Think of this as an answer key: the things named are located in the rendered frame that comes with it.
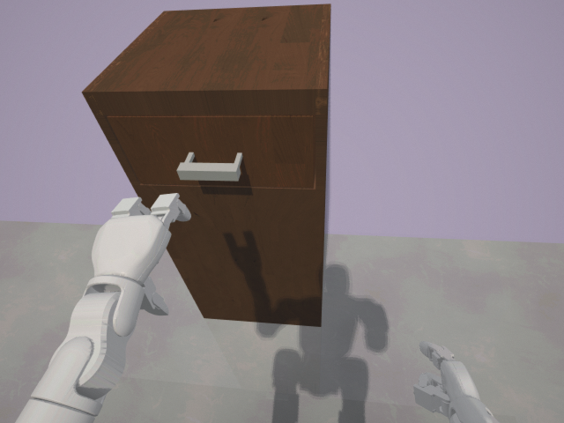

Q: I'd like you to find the cabinet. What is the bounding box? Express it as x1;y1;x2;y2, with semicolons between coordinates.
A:
81;4;331;327

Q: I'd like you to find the handle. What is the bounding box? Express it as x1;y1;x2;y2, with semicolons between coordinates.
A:
176;152;242;182

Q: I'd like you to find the robot right hand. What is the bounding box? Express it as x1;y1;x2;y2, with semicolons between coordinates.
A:
413;341;481;417

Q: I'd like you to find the robot left hand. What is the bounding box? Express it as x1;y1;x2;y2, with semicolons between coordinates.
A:
92;193;191;315

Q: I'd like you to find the left robot forearm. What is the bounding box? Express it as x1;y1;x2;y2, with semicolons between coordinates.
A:
15;275;145;423

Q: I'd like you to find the drawer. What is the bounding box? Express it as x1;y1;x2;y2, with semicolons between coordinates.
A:
107;115;315;188

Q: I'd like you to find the right robot forearm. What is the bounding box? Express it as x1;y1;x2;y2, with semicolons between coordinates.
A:
449;397;500;423

